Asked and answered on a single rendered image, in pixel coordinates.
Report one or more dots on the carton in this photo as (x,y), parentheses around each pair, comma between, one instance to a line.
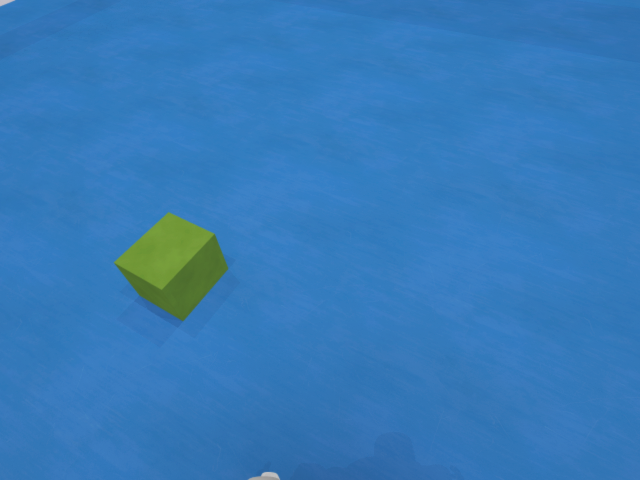
(174,265)

